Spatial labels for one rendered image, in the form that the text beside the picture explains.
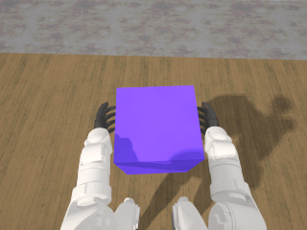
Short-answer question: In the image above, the right robot forearm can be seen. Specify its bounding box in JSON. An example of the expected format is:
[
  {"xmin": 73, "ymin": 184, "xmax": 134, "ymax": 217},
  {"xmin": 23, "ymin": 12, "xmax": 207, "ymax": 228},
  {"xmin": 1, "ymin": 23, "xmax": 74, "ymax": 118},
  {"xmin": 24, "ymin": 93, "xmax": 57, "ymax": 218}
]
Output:
[{"xmin": 204, "ymin": 126, "xmax": 267, "ymax": 229}]

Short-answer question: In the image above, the left robot shin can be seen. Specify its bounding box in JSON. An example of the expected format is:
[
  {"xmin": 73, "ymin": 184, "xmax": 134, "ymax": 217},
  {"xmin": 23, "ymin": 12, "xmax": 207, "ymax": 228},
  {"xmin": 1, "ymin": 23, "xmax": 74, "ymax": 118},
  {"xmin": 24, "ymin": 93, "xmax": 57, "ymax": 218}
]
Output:
[{"xmin": 124, "ymin": 197, "xmax": 136, "ymax": 230}]

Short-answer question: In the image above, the robot left thigh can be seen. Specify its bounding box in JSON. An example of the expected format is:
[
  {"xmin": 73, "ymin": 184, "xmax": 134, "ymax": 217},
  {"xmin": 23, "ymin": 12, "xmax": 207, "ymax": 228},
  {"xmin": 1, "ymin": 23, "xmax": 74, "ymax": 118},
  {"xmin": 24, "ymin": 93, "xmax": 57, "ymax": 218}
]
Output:
[{"xmin": 114, "ymin": 202, "xmax": 140, "ymax": 230}]

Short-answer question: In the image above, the carton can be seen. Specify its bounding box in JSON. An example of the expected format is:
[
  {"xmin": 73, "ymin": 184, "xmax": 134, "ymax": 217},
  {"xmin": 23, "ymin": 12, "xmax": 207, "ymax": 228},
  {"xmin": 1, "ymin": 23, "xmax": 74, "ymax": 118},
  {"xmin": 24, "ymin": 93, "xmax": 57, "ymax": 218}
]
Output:
[{"xmin": 113, "ymin": 85, "xmax": 205, "ymax": 174}]

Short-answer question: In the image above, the left robot forearm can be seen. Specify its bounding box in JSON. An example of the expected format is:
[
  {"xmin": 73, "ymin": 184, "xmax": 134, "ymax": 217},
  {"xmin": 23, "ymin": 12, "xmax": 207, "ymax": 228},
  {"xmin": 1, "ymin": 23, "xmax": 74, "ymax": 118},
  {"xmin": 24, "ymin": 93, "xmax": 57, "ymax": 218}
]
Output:
[{"xmin": 60, "ymin": 127, "xmax": 113, "ymax": 229}]

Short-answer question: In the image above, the robot left upper arm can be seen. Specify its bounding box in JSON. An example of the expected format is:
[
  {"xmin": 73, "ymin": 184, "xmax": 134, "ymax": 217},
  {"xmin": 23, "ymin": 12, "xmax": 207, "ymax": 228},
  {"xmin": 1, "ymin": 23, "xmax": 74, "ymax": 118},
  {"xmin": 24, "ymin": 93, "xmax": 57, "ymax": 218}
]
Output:
[{"xmin": 60, "ymin": 204, "xmax": 118, "ymax": 230}]

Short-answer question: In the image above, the left robot hand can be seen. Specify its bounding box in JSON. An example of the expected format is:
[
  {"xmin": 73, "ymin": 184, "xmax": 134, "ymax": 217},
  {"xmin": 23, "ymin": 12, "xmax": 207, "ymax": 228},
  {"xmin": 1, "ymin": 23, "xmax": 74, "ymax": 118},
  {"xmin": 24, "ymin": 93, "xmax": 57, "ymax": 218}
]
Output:
[{"xmin": 93, "ymin": 102, "xmax": 116, "ymax": 134}]

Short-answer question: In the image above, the right robot hand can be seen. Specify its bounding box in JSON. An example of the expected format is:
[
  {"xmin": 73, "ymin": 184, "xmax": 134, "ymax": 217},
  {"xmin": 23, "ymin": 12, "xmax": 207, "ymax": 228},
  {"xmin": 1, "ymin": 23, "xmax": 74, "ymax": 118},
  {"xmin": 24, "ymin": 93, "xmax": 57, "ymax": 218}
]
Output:
[{"xmin": 197, "ymin": 102, "xmax": 220, "ymax": 135}]

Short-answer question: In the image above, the robot right upper arm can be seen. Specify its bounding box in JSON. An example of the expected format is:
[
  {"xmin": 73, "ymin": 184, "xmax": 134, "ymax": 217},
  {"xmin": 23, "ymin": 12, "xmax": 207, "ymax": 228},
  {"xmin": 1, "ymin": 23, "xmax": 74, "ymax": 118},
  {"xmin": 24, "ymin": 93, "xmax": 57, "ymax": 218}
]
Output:
[{"xmin": 207, "ymin": 201, "xmax": 267, "ymax": 230}]

